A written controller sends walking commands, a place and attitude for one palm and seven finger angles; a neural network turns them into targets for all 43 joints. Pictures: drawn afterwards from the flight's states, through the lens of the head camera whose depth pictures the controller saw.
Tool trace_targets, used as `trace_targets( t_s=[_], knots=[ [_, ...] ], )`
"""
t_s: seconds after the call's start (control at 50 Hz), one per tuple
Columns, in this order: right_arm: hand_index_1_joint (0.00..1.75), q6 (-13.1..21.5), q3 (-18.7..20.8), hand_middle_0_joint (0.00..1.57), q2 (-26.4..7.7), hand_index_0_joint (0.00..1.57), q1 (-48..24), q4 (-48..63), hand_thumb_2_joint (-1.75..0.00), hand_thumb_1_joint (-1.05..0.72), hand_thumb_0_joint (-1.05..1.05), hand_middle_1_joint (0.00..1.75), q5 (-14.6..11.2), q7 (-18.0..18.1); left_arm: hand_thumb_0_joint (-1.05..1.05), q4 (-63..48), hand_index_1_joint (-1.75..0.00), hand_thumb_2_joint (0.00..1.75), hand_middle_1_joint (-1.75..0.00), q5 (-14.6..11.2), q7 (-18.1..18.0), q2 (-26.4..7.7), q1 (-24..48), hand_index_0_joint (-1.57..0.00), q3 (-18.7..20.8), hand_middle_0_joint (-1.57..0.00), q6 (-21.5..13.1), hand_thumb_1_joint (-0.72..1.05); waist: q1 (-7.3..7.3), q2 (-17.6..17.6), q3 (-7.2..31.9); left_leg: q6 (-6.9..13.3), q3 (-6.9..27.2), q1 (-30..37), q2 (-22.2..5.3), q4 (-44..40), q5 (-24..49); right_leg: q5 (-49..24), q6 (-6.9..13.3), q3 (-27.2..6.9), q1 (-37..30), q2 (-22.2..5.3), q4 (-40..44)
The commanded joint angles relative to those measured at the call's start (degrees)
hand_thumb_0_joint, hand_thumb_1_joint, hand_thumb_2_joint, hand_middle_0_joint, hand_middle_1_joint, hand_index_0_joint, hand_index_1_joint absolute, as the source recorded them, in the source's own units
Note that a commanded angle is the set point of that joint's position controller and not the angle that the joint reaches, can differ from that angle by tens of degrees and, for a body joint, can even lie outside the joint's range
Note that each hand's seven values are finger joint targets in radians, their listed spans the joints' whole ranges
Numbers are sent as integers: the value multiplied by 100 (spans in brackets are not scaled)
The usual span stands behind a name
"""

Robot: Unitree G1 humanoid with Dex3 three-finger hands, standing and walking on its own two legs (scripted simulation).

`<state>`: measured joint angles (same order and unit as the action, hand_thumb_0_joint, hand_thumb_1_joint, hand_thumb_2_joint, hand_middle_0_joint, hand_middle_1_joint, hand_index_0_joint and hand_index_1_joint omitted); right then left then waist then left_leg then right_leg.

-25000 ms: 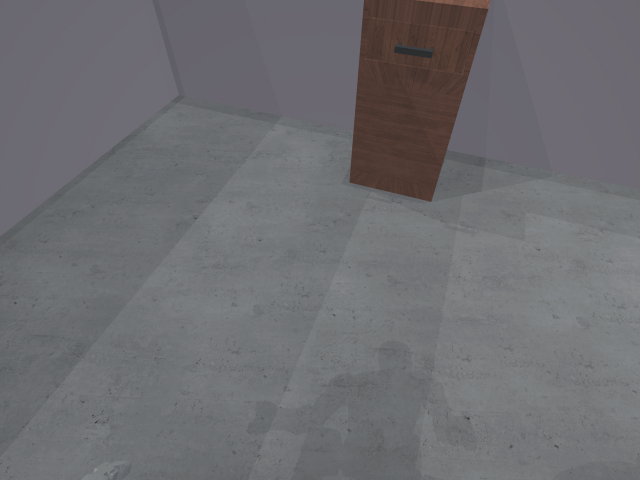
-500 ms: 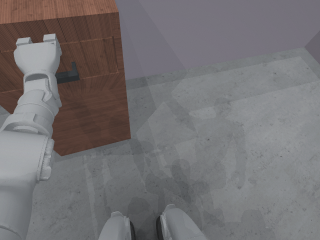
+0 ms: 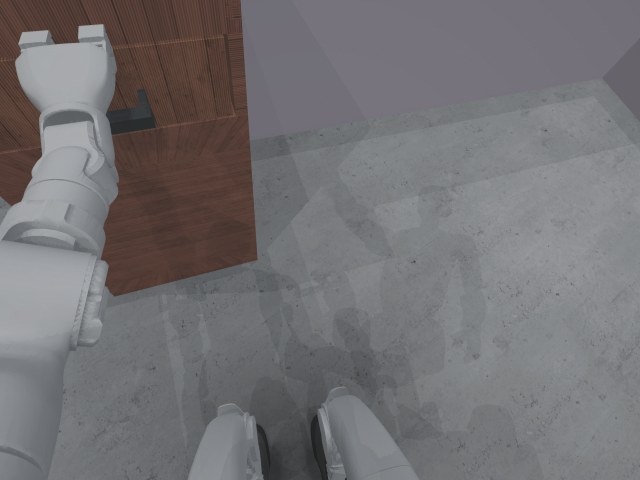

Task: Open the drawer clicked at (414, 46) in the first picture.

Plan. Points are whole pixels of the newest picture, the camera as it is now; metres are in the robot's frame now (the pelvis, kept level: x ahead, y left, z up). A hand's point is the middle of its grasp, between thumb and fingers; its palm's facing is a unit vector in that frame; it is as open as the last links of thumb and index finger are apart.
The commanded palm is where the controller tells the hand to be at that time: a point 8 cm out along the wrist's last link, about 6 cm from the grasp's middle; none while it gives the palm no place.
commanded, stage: lower the fingers behind the handle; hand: left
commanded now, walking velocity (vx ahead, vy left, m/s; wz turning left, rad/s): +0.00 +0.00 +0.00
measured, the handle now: (98, 113) +0.61 +0.21 +0.02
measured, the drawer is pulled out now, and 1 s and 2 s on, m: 0.00 0.00 0.00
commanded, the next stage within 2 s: lift the fingers back up to retry in 0.26 s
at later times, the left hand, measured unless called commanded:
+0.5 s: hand (90, 111) +0.57 +0.20 +0.07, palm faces +0.05 +0.03 -1.00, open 13.7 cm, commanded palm +0.56 +0.22 +0.07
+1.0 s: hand (86, 106) +0.57 +0.20 +0.07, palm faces -0.03 -0.03 -1.00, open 13.5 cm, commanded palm +0.56 +0.22 +0.13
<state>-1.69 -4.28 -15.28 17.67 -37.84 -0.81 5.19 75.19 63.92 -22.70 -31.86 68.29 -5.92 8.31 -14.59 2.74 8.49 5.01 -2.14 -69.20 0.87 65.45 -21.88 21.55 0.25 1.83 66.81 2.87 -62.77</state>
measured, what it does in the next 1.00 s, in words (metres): stands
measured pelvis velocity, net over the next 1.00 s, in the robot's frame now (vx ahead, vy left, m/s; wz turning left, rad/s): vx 0.04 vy -0.01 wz -0.01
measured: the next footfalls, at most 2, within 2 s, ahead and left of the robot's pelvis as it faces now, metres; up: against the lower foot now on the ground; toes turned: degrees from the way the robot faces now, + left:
none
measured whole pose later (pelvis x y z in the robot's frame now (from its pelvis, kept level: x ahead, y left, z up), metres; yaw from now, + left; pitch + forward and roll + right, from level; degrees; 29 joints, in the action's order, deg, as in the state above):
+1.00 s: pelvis +0.04 -0.01 +0.05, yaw +0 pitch +22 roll -3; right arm -2.1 -2.2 -15.0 20.8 -39.9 -1.0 4.5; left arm 71.0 61.9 -21.3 -29.6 58.1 -1.7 4.2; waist -11.9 3.5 6.8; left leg 4.1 -1.9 -55.0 0.5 52.9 -20.2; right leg 19.2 0.9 0.9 52.6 3.8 -49.5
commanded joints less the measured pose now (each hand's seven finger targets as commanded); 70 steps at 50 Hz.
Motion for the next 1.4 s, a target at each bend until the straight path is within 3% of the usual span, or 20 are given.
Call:
trace_targets(
  t_s=[0.0, 0.26, 0.38, 0.44, 0.48, 0.52, 0.56, 0.64, 0.72, 0.76, 0.78, 0.82, 0.9, 0.94, 1.0, 1.04, 1.2, 1.24, 1.32, 1.38],
  knots=[
    [30, 97, 366, 20, -1121, 20, 768, 305, -90, -90, 0, 30, -1, 111, 0, 76, -120, 30, -120, -39, 261, -1765, 1538, -30, 251, -30, 468, -50, 41, -120, 1747, -167, 621, 1351, -52, -1173, -1218, 1019, 38, -69, -790, -29, 1067],
    [30, 72, 381, 20, -1096, 20, 843, 273, -90, -90, 0, 30, 3, 87, 0, 60, -120, 30, -120, -46, 317, -1540, 1646, -30, 153, -30, 585, -50, 4, 5, 1735, -193, 700, 1449, -96, -1169, -1205, 931, 65, -18, -618, -15, 971],
    [30, 68, 404, 20, -1109, 20, 934, 265, -90, -90, 0, 30, 12, 66, 0, 69, -120, 30, -120, -89, 361, -1701, 1615, -30, 282, -30, 576, -50, 38, -165, 1871, -186, 627, 1334, -86, -1093, -1100, 896, 62, -76, -893, -3, 1027],
    [30, 83, 375, 20, -1096, 20, 969, 281, -90, -90, 0, 30, -12, 83, 0, -11, -120, 30, -120, -103, 386, -1832, 1759, -30, 284, -30, 543, -50, 44, -36, 1878, -184, 571, 1313, -71, -1143, -1216, 1001, 31, -113, -1035, -12, 1127],
    [30, 67, 379, 20, -1099, 20, 997, 293, -90, -90, 0, 30, -19, 95, 0, -104, -120, 30, -120, -141, 408, -2046, 1799, -30, 409, -30, 508, -50, 66, -143, 1937, -181, 543, 1341, -69, -1185, -1201, 993, 21, -154, -1234, -14, 1224],
    [30, 91, 370, 20, -1069, 20, 1013, 312, -90, -90, 0, 30, -21, 105, 0, -324, -120, 30, -120, -135, 403, -2171, 1880, -30, 477, -30, 418, -50, 141, 62, 2054, -174, 493, 1383, -53, -1214, -1144, 941, 10, -184, -1388, -22, 1265],
    [30, 110, 382, 20, -1050, 20, 1049, 320, -90, -90, 0, 30, -30, 102, 0, -410, -120, 30, -120, -155, 392, -2102, 1871, -30, 462, -30, 342, -50, 152, -2, 2046, -175, 527, 1502, -55, -1308, -1116, 899, 2, -161, -1467, -10, 1334],
    [30, 142, 388, 20, -1036, 20, 1060, 308, -90, -90, 0, 30, -34, 102, 0, -678, -120, 30, -120, -207, 325, -2355, 1958, -30, 646, -30, 175, -50, 225, -8, 2125, -158, 468, 1591, -38, -1422, -1055, 866, -21, -234, -1819, -15, 1530],
    [30, 152, 438, 20, -1012, 20, 1116, 257, -90, -90, 0, 30, -34, 69, 0, -982, -120, 30, -120, -237, 197, -2358, 2015, -30, 744, -30, 43, -50, 300, 168, 2317, -172, 458, 1973, -36, -1599, -747, 549, -10, -235, -2108, 2, 1686],
    [30, 134, 454, 20, -1026, 20, 1097, 233, -90, -90, 0, 30, -39, 60, 0, -993, -120, 30, -120, -268, 117, -2464, 1909, -30, 871, -30, 35, -50, 335, 14, 2330, -166, 459, 2112, -35, -1689, -602, 448, -16, -241, -2287, 12, 1801],
    [30, 122, 469, 20, -1014, 20, 1110, 217, -90, -90, 0, 30, -28, 57, 0, -1169, -120, 30, -120, -270, 84, -2456, 2100, -30, 872, -30, -4, -50, 338, 59, 2503, -174, 470, 2246, -38, -1728, -478, 346, -10, -247, -2410, 15, 1824],
    [30, 125, 494, 20, -996, 20, 1119, 166, -90, -90, 0, 30, -28, 35, 0, -1158, -120, 30, -120, -266, 4, -2302, 2050, -30, 813, -30, -4, -50, 353, 233, 2417, -186, 444, 2472, -31, -1835, -333, 215, 3, -230, -2439, 28, 1930],
    [30, 89, 536, 20, -989, 20, 1107, 98, -90, -90, 0, 30, -9, 26, 0, -1533, -120, 30, -120, -291, -156, -2515, 2129, -30, 1035, -30, -75, -50, 455, 292, 2699, -186, 401, 2881, -25, -1958, 245, -242, 16, -271, -2916, 31, 2098],
    [30, 62, 560, 20, -968, 20, 1082, 73, -90, -90, 0, 30, -4, 4, 0, -1621, -120, 30, -120, -274, -203, -2405, 2021, -30, 1025, -30, -85, -50, 505, 339, 2666, -211, 384, 3090, -20, -2049, 491, -419, 31, -238, -3022, 48, 2178],
    [30, 34, 568, 20, -963, 20, 1057, -21, -90, -90, 0, 30, 15, -7, 0, -1296, -120, 30, -120, -236, -283, -2155, 1781, -30, 908, -30, -77, -50, 423, 115, 2243, -198, 339, 3028, -10, -2087, 610, -559, 18, -251, -3017, 50, 2288],
    [30, 3, 583, 20, -988, 20, 1015, -42, -90, -90, 0, 30, 29, -20, 0, -1357, -120, 30, -120, -226, -342, -2334, 1733, -30, 1042, -30, -92, -50, 495, 148, 2314, -204, 297, 3027, 6, -2083, 727, -703, 26, -296, -3166, 36, 2290],
    [30, -93, 651, 20, -952, 20, 943, -70, -90, -90, 0, 30, 56, -82, 0, -1426, -120, 30, -120, -202, -437, -2065, 1552, -30, 978, -30, -54, -50, 536, 233, 2423, -232, 239, 3379, 36, -2116, 1328, -1324, 39, -284, -3389, 36, 2285],
    [30, -125, 650, 20, -955, 20, 903, -70, -90, -90, 0, 30, 63, -94, 0, -1393, -120, 30, -120, -219, -443, -2085, 1440, -30, 1018, -30, -40, -50, 555, 68, 2383, -224, 224, 3323, 47, -2120, 1326, -1391, 24, -304, -3501, 34, 2303],
    [30, -157, 662, 20, -949, 20, 859, -61, -90, -90, 0, 30, 63, -111, 0, -1444, -120, 30, -120, -220, -425, -2090, 1312, -30, 1056, -30, -69, -50, 626, 146, 2401, -233, 196, 3341, 64, -2144, 1385, -1497, 30, -326, -3606, 25, 2306],
    [30, -167, 663, 20, -930, 20, 822, -61, -90, -90, 0, 30, 59, -119, 0, -1347, -120, 30, -120, -201, -410, -2003, 1325, -30, 988, -30, -81, -50, 582, 68, 2261, -232, 194, 3288, 73, -2162, 1292, -1419, 32, -335, -3594, 24, 2357]
  ],
)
